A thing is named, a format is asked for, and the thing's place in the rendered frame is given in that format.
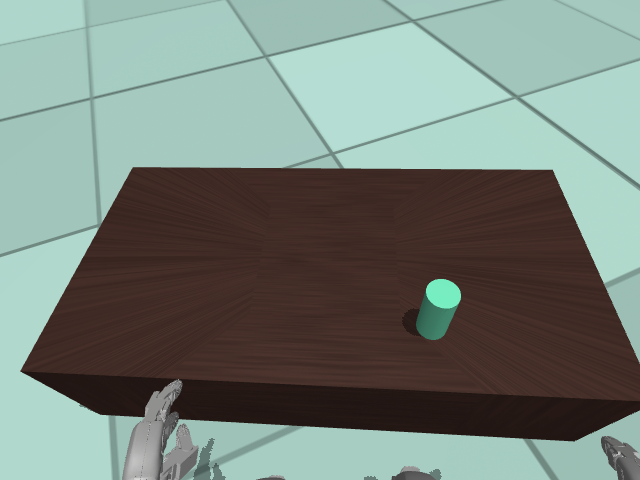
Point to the can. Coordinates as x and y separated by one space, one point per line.
439 304

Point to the right robot hand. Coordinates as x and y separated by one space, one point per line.
622 458

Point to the left robot hand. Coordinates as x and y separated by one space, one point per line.
144 459

